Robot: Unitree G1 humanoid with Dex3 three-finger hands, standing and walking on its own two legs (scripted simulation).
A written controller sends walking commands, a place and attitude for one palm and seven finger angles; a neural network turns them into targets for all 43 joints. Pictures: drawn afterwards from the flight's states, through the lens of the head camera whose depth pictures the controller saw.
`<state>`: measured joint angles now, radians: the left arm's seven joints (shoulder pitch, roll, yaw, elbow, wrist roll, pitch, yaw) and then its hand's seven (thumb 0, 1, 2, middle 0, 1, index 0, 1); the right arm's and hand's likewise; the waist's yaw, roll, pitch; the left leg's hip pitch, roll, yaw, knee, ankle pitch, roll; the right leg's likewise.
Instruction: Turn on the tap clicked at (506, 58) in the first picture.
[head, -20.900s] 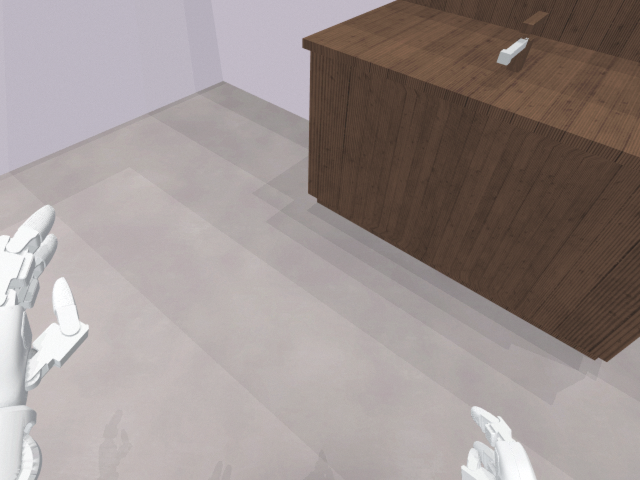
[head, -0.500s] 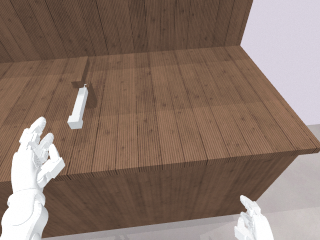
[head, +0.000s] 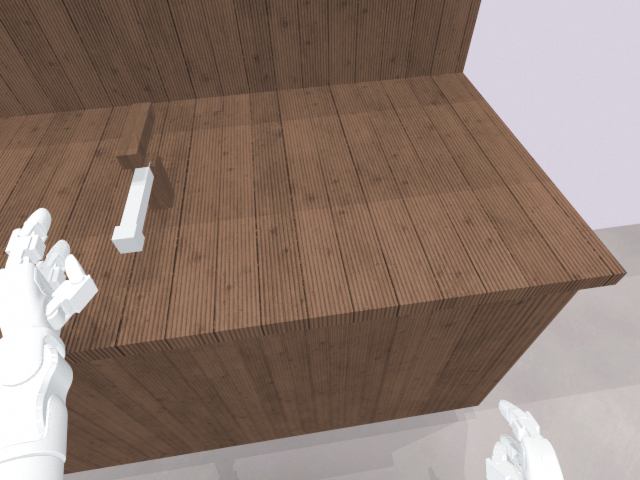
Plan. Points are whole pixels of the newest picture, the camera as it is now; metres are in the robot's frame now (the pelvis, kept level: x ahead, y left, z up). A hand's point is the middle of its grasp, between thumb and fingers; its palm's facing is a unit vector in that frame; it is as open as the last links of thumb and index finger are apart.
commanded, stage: reach beside the lever's end, fingers flat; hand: left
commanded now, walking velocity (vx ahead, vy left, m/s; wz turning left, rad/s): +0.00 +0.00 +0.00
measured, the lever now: (128, 238) +0.38 +0.29 +0.10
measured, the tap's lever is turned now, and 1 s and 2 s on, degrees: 0 0 6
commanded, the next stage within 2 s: push the lever round in 0.80 s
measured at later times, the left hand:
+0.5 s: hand (88, 261) +0.34 +0.33 +0.09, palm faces +0.47 -0.88 -0.10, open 7.8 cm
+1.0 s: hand (97, 261) +0.34 +0.32 +0.09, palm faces +0.45 -0.89 -0.09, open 7.8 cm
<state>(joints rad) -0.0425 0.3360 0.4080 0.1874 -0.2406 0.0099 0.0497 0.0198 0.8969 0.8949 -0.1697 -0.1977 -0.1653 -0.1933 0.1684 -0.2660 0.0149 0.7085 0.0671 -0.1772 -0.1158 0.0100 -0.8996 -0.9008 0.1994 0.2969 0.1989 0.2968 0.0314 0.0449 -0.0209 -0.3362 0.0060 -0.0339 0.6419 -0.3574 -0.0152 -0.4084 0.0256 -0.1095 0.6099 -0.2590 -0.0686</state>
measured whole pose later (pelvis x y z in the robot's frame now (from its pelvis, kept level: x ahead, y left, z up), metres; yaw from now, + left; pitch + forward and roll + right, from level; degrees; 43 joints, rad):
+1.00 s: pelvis +0.01 +0.03 +0.00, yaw -1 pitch +6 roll -1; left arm -0.16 0.34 0.41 0.39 -0.19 -0.11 0.02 0.02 0.90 0.89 -0.15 -0.15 -0.15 -0.15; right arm 0.22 -0.24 0.01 0.69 0.05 -0.12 -0.10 0.01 -0.90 -0.90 0.20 0.30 0.20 0.30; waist 0.01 0.03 -0.05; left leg -0.38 -0.02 -0.01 0.64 -0.37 0.02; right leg -0.45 0.01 -0.09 0.60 -0.26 -0.03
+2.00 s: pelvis +0.00 +0.01 +0.00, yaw +0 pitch +5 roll +0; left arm -0.19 0.20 0.29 0.33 -0.14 -0.14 0.25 0.03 0.93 0.93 -0.15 -0.15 -0.15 -0.15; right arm 0.18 -0.24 0.01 0.71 0.03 -0.10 -0.08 0.01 -0.90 -0.90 0.20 0.30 0.20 0.30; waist 0.02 0.04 -0.04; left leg -0.39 -0.01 -0.03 0.66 -0.36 0.00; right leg -0.46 0.01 -0.11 0.62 -0.26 -0.06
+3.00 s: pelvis +0.01 +0.00 +0.00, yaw +0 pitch +7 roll +0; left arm -0.40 0.01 0.17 0.45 0.02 -0.02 0.73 0.02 0.92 0.90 -0.15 -0.15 -0.15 -0.15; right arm 0.15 -0.22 -0.03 0.74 -0.03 0.03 -0.05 0.01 -0.90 -0.90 0.20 0.30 0.20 0.30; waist 0.00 0.03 -0.07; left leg -0.40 0.00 -0.03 0.64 -0.36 -0.01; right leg -0.48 0.02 -0.10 0.62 -0.27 -0.07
